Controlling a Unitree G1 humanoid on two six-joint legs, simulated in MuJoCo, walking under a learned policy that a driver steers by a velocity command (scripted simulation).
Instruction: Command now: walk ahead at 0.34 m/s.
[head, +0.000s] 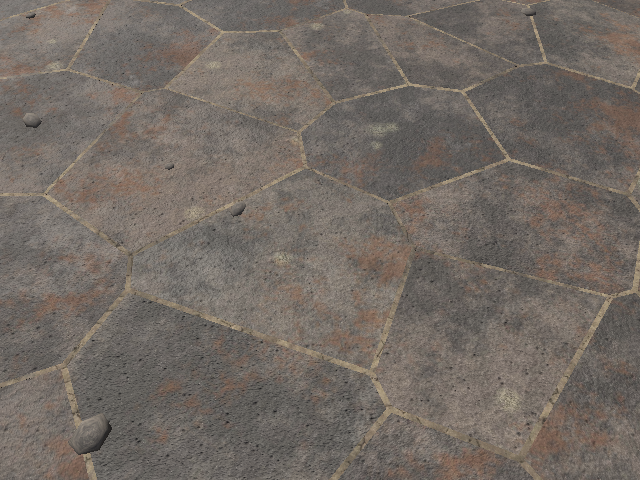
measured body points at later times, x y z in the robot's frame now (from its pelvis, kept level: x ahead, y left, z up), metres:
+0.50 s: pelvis +0.25 +0.01 -0.02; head +0.28 +0.01 +0.43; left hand +0.42 +0.23 -0.14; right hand +0.13 -0.21 -0.16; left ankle +0.02 +0.09 -0.69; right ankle +0.35 -0.05 -0.74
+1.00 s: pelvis +0.54 +0.03 -0.01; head +0.57 +0.03 +0.44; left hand +0.42 +0.25 -0.15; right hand +0.74 -0.18 -0.13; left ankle +0.67 +0.10 -0.74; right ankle +0.35 -0.05 -0.73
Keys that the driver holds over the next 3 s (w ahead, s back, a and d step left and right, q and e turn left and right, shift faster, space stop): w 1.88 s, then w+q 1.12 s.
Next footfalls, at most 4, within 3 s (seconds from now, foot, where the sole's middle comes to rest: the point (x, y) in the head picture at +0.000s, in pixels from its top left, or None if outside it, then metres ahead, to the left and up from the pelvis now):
0.46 right None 0.39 -0.05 -0.77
1.00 left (282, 409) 0.71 0.11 -0.77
1.56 right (355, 304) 1.01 -0.06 -0.77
2.12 left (295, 222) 1.31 0.11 -0.77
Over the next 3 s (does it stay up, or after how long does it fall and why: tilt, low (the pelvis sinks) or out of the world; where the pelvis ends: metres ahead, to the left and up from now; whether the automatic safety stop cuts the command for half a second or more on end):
stays up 1.60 0.11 0.01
